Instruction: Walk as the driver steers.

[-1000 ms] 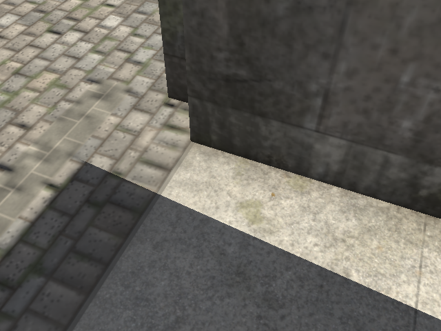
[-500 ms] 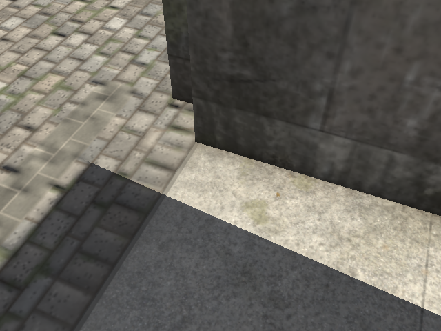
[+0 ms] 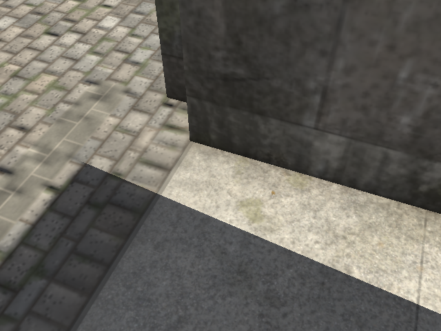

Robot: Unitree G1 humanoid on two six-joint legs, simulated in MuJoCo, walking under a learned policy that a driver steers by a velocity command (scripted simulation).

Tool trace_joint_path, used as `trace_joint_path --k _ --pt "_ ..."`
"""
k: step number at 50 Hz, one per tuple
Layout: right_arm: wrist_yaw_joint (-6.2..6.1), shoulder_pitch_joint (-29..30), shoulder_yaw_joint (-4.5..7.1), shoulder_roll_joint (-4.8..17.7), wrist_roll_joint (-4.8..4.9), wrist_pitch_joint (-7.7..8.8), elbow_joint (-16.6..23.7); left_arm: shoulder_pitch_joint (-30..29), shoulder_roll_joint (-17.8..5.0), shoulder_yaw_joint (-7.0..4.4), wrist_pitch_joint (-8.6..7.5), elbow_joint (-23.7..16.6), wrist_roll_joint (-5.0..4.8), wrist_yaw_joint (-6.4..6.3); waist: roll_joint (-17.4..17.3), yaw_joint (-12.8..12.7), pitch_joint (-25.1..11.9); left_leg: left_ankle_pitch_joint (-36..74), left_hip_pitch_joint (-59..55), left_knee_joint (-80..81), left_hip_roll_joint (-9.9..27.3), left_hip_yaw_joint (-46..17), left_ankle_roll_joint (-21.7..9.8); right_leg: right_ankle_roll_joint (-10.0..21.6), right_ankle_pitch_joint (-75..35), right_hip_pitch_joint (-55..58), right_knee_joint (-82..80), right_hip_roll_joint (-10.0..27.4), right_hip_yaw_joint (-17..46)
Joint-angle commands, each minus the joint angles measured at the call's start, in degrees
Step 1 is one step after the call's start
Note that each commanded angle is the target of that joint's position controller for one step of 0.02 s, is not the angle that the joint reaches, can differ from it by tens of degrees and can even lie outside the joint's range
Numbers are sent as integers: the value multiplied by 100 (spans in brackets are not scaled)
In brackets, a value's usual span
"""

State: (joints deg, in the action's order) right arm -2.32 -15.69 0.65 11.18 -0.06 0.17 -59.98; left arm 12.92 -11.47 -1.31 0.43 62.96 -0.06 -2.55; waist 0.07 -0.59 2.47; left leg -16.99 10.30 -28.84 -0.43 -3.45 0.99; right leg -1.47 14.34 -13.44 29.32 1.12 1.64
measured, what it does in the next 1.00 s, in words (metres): walks ahead: right foot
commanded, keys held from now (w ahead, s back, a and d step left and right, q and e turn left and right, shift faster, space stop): no key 0.30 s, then w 0.24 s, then no key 0.46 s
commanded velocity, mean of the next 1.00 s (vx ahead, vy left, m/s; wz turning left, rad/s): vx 0.11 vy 0.00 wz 0.00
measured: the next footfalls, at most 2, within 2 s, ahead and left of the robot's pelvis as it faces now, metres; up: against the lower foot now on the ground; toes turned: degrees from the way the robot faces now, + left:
right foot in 0.88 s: +0.22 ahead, -0.09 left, +0.00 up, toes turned +0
left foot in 1.14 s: +0.16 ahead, +0.14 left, +0.00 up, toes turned +1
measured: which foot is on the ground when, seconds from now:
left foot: down 0.00-0.90, up 0.92-1.00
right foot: down 0.00-0.66, up 0.68-0.86, down 0.88-1.00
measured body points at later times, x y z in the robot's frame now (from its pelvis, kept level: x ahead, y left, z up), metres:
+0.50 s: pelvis +0.03 +0.00 -0.01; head +0.03 +0.00 +0.44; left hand +0.01 +0.24 -0.16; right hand +0.00 -0.24 -0.16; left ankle -0.02 +0.13 -0.73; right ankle +0.01 -0.13 -0.73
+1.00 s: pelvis +0.13 +0.00 +0.00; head +0.15 -0.01 +0.44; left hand +0.25 +0.24 -0.13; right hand +0.11 -0.25 -0.16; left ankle +0.01 +0.13 -0.69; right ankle +0.18 -0.09 -0.74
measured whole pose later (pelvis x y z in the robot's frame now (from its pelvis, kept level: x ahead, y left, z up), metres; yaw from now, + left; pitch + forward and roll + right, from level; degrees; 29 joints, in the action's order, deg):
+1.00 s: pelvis +0.13 +0.00 +0.00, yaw +2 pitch +0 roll +0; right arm -2.6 -19.9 0.5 11.9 0.4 1.1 -61.5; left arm 5.8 -11.4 -1.3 -2.4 55.9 0.1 -0.7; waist -1.2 1.1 2.2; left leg -34.5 11.2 -50.5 -0.6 -3.5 3.0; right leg 3.4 12.3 -18.8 31.1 -1.5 -3.2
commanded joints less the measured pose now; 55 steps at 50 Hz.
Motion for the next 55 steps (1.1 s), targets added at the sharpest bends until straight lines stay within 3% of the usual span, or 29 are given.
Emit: trace_joint_path --k 1,15,16,18,19,21,24,27,29,30,31,32,33,34,35,36,37,38,40,41,43,44,45,46,47,48,50,53,55 --pt "-16 -307 76 527 2 34 60 249 -555 -73 -32 -104 -1 -15 -3 2 68 693 425 573 19 49 -102 105 -568 188 -459 -12 -53" --pt "-25 -497 26 431 10 25 -143 461 -461 -19 -38 -66 -8 -15 -2 23 120 654 463 559 7 93 -79 130 -536 135 -460 -34 -61" --pt "-28 -616 8 359 9 18 -213 575 -392 -2 -32 -6 -5 -19 -2 25 -20 101 409 580 -53 160 -92 140 44 196 -482 -94 -120" --pt "-60 -611 57 493 66 0 -187 621 -526 -54 -18 -12 -69 -47 4 27 235 -1690 743 437 -177 221 -262 297 1955 -132 -386 -214 -163" --pt "-68 -580 69 521 76 21 -129 598 -568 -68 -43 -56 -78 -51 34 33 491 -2277 996 428 -127 147 -366 401 2586 -401 -431 -142 -33" --pt "-39 -605 61 446 115 149 -65 651 -531 -71 -173 -121 -107 -16 70 27 726 -2393 1237 380 44 -58 -517 566 2757 -555 -458 45 257" --pt "44 -615 60 362 148 341 7 914 -534 -98 -360 -133 -149 69 114 -34 627 -2072 1329 139 90 -127 -598 768 2626 -350 -473 242 633" --pt "128 -514 27 200 172 516 144 1207 -716 -150 -485 -137 -195 136 525 -91 602 -1470 1477 -410 -71 75 -617 1113 2738 -65 -892 655 1446" --pt "152 -548 8 128 118 601 194 1030 -892 -178 -509 -261 -169 150 782 68 568 -383 1254 -689 -236 322 -600 1303 1179 -26 -955 947 1885" --pt "167 -818 22 182 85 615 117 817 -945 -192 -535 -363 -145 150 694 212 417 518 980 -650 -227 308 -549 1263 -358 15 -471 868 1601" --pt "195 -1123 80 352 59 605 -35 629 -801 -175 -548 -469 -130 147 228 283 106 1687 381 -529 -200 187 -459 1031 -1596 -64 207 422 867" --pt "216 -1590 177 602 119 557 -217 417 -584 -131 -558 -545 -101 140 -405 444 -209 3008 -573 -382 -12 -152 -471 615 -2094 -615 1213 -140 -27" --pt "196 -2316 267 907 145 457 -413 216 -418 -74 -593 -596 -62 158 -1262 775 -442 4530 -1757 -64 681 -1014 -781 165 -1052 -1877 2545 -510 -543" --pt "176 -2486 221 883 84 389 -415 135 -307 -41 -608 -645 -89 196 -1814 809 -324 6121 -2072 355 1760 -2160 -1288 17 1786 -2890 3614 -500 -447" --pt "160 -2091 91 578 -15 380 -291 -10 -340 -57 -583 -725 -172 224 -1032 581 8 6143 -1739 311 2016 -2221 -1537 61 2257 -3059 4188 -163 2" --pt "134 -1705 65 538 -35 368 -161 -210 -319 -53 -550 -848 -225 231 -645 453 157 5713 -1674 363 1950 -1899 -1541 103 2186 -3303 4275 3 14" --pt "108 -1279 53 594 1 342 -54 -405 -248 -32 -543 -972 -220 232 -400 301 350 5174 -1478 511 1739 -1544 -1324 148 1838 -3346 3525 205 -43" --pt "63 -955 8 511 7 304 38 -574 -266 -42 -542 -1028 -175 211 -378 218 373 4863 -1231 626 1483 -1216 -1076 150 1410 -2964 2609 306 -120" --pt "-9 -765 37 754 -31 175 67 -410 -165 -8 -504 -929 -182 227 -733 116 97 4954 -414 646 927 -509 -810 87 385 -1278 1219 -89 -557" --pt "-29 -886 72 894 -15 146 14 -173 -259 -50 -446 -831 -200 225 -912 36 -87 5147 -239 637 895 -457 -819 87 -206 -564 907 -322 -695" --pt "-31 -711 93 931 116 206 18 334 -495 -166 -319 -650 -135 167 -809 -345 -250 5144 -67 324 796 -388 -664 246 -1440 521 -64 -487 -633" --pt "9 -790 99 891 107 280 -23 527 -722 -246 -264 -621 -74 110 -573 -448 -430 4443 23 62 613 -331 -471 387 -2379 1069 -275 -244 -334" --pt "29 -1000 61 684 -62 340 -11 817 -1120 -339 -205 -604 -25 61 197 -427 -885 2304 482 -644 181 -88 -195 686 -4553 2016 22 553 481" --pt "12 -1554 -48 151 -50 295 -179 959 -957 -252 -179 -550 99 73 1046 -313 -1577 -543 469 -1876 -93 4 80 1642 -5469 2203 -147 1732 1537" --pt "0 -1316 -54 67 -1 213 -134 689 -618 -128 -225 -554 92 146 1084 -213 -1339 -2161 494 -2583 -85 -169 225 1923 -4864 1575 -583 1947 2080" --pt "-17 -1069 -16 157 58 131 -60 148 -608 -98 -281 -633 38 187 798 -64 -779 -2327 733 -2937 74 -203 280 1797 -3681 938 -784 1783 1833" --pt "-79 -771 40 245 68 2 -49 -623 -722 -94 -334 -847 21 210 453 122 -221 -1922 871 -2614 270 -88 334 1458 -2305 107 -1096 1356 1257" --pt "-143 -847 46 186 34 -48 -140 -784 -762 -107 -245 -846 48 121 544 278 -200 -1212 267 -1059 280 157 343 1242 -1420 -305 -1192 939 802" --pt "-116 -1020 61 183 7 -62 -289 -815 -746 -103 -176 -821 -46 86 428 416 -315 203 -371 117 154 384 223 1124 -626 -491 -1066 742 605"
